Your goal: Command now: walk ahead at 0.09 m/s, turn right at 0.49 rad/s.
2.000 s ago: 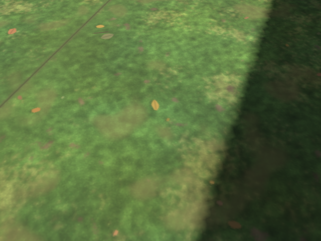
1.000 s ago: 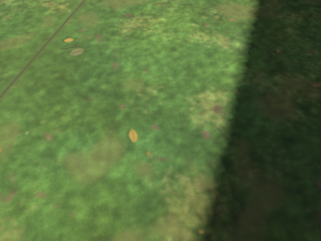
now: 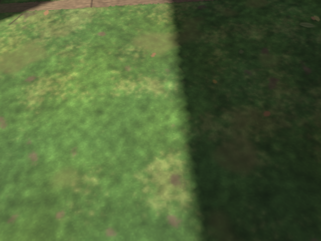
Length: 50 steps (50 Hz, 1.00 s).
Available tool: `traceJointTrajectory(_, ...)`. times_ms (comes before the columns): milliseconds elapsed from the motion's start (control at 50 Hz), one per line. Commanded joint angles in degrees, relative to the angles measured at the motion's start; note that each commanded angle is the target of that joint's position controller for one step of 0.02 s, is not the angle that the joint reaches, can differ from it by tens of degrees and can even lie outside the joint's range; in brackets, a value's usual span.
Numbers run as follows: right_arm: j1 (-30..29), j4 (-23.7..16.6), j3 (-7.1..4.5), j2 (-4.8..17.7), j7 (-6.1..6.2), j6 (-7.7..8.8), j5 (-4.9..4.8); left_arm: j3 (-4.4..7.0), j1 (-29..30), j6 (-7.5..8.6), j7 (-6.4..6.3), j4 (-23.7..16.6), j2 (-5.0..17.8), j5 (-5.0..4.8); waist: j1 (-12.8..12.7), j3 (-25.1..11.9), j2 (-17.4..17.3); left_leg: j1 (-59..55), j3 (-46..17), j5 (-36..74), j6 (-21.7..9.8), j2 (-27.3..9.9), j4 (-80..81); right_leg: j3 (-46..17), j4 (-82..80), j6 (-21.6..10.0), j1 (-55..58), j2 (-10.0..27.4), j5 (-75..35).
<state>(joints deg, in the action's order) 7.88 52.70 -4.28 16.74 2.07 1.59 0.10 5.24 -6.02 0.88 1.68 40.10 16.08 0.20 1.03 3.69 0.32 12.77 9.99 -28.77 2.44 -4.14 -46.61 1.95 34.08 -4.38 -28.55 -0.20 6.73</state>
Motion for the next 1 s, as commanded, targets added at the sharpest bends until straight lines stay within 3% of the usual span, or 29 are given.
traceJointTrajectory(20, 2.66, -4.78, -0.70, 6.99, -1.47, 0.94, -0.86, 2.71, -9.73, 0.57, -0.52, -4.14, 11.78, 0.79, -4.15, -24.26, 7.31, 24.99, -14.25, -9.75, 0.29, 4.30, -33.20, -33.47, -11.01, -18.98, 37.31, 21.19, -34.20)
traceJointTrajectory(40, 0.24, -5.32, -0.60, 6.67, -1.34, 0.64, -1.57, 1.96, -6.36, 0.85, -0.71, -4.27, 9.41, 0.08, -3.21, -19.02, 4.35, 26.36, -13.84, -4.94, -0.54, 2.23, -30.67, -26.73, -11.16, -15.48, 31.87, 18.56, -27.85)
traceJointTrajectory(60, -0.30, -4.43, -0.63, 6.12, -0.64, 0.02, -0.81, 1.44, -4.15, 0.74, -1.03, -4.23, 7.83, -0.39, -2.05, -15.32, 0.21, 25.23, -13.82, -1.45, -0.43, 0.16, -26.37, -22.93, -12.13, -12.46, 25.88, 16.01, -21.82)
traceJointTrajectory(80, -0.70, -4.52, -0.98, 6.93, -0.03, -0.77, -0.20, 0.99, -2.57, 0.51, -1.44, -4.17, 6.84, -0.38, -0.94, -13.47, 1.42, 22.05, -13.97, 0.78, -0.38, -0.72, -22.62, -20.85, -13.48, -11.28, 20.33, 14.44, -17.95)
traceJointTrajectory(120, 1.02, -3.96, -1.02, 6.21, 0.29, -1.81, -0.20, 0.92, -1.53, 0.39, -1.85, -4.22, 7.36, 0.86, 0.49, -12.74, 4.30, 16.30, -12.66, 3.69, -0.09, 0.35, -18.80, -18.15, -15.40, -10.81, 14.35, 12.34, -15.71)
traceJointTrajectory(140, 1.52, -3.70, -0.81, 5.41, 0.48, -1.92, -0.27, 0.95, -1.54, 0.48, -2.08, -4.09, 7.49, 1.00, 0.56, -12.68, 4.80, 15.20, -12.35, 4.21, 0.20, 0.65, -15.60, -17.03, -15.76, -10.81, 13.67, 11.77, -15.55)
traceJointTrajectory(200, 0.55, -3.53, -0.16, 3.94, 0.81, -2.09, -0.13, 0.90, -1.48, 0.27, -2.82, -3.51, 7.54, 0.86, -0.22, -12.81, 5.55, 12.43, -12.34, 6.60, 0.99, 0.69, -6.91, -15.88, -16.59, -10.31, 13.11, 11.10, -9.00)
traceJointTrajectory(300, -0.45, -3.24, -0.06, 4.37, 0.26, -2.01, -0.40, -0.01, -1.14, -0.35, -2.83, -2.18, 6.09, 1.02, -1.39, -9.99, 7.38, 6.78, -11.20, 8.95, 0.41, 1.37, 4.49, -17.06, -18.04, -8.57, 10.86, 10.34, 7.86)
traceJointTrajectory(340, 1.95, -2.07, 0.12, 3.49, -0.37, -1.58, -0.14, -0.62, -0.75, -0.66, -2.81, -1.45, 5.04, 0.46, 0.27, -9.02, 6.51, 1.12, -9.33, 14.43, -1.17, 2.47, 14.98, -16.46, -16.34, -6.31, 9.49, 9.09, 11.66)
traceJointTrajectory(360, 3.00, -1.54, 0.24, 3.50, -0.74, -1.41, 0.46, -0.97, -2.51, -0.68, -2.79, -0.48, 4.14, 0.23, 0.64, -8.44, 5.48, -2.24, -9.37, 18.30, -2.43, 2.34, 20.57, -15.64, -15.37, -3.91, 8.30, 7.59, 13.66)
traceJointTrajectory(380, 3.80, -1.56, 0.14, 5.45, -0.89, -1.20, 1.47, -1.46, -4.17, -0.44, -2.75, 0.18, 2.76, 0.65, -0.16, -7.95, 2.19, -4.69, -14.51, 20.94, -4.33, -2.43, 23.15, -13.70, -12.01, -0.92, 6.30, 5.20, 15.19)
traceJointTrajectory(400, 1.78, -1.94, -0.59, 9.45, -0.71, -1.16, 1.35, -1.34, -6.60, -0.06, -2.44, -0.06, 2.21, 1.07, -4.10, -6.77, -6.14, -1.93, -19.50, 20.72, -7.38, -7.53, 23.65, -7.87, -8.23, 1.64, 5.29, -0.22, 15.77)
traceJointTrajectory(420, 0.23, -1.63, 0.02, 6.31, -0.97, -0.94, 1.21, -1.28, -3.78, 0.05, -2.44, -0.47, 2.25, 1.25, -3.56, -5.73, -10.32, 6.22, -21.55, 10.22, -8.96, -8.15, 27.21, -4.94, -6.53, 3.13, 11.38, -1.42, 11.09)
traceJointTrajectory(440, -1.91, -2.28, 0.72, 4.24, -1.09, -0.42, 1.38, -1.08, -1.34, -0.04, -2.47, -0.75, 3.09, 1.21, -3.23, -4.30, -10.03, 9.07, -20.41, 5.40, -7.32, -6.22, 28.52, -5.54, -6.28, 3.08, 14.61, -0.80, 7.41)
traceJointTrajectory(500, -0.68, -1.48, 0.97, 4.57, -1.08, 1.03, 1.02, -0.68, -1.68, -1.00, -2.78, 0.29, 3.60, 1.07, -2.55, -3.52, -7.93, 9.70, -16.69, 6.10, -4.13, -3.16, 27.56, -7.24, -6.64, 1.57, 17.87, 0.70, 3.30)
traceJointTrajectory(560, 2.28, -0.36, 1.03, 4.63, -0.53, 1.12, 0.28, -0.71, -2.05, -0.67, -2.61, 1.56, 2.95, 0.72, -1.21, -3.46, -3.38, 6.25, -14.52, 10.44, -3.79, -1.40, 24.45, -7.86, -7.41, 0.99, 16.45, 1.17, 0.81)
traceJointTrajectory(660, 3.71, 0.47, 1.29, 3.92, -0.28, 0.56, 0.25, -0.64, -2.38, -0.22, -2.59, 3.55, 2.39, 0.44, -0.19, -5.21, -0.13, 3.18, -13.28, 15.88, -4.04, -0.32, 22.11, -7.98, -6.79, 1.29, 17.29, 1.50, -5.15)
traceJointTrajectory(1000, 3.88, 4.14, 1.84, 2.84, -0.47, -0.24, 0.18, -0.83, -1.62, -0.71, -3.57, 11.25, 3.00, -0.09, -0.34, -4.15, -0.49, 1.54, -11.60, 18.41, -3.55, 1.51, 22.80, -7.87, -6.90, 1.45, 19.69, 1.92, -7.50)
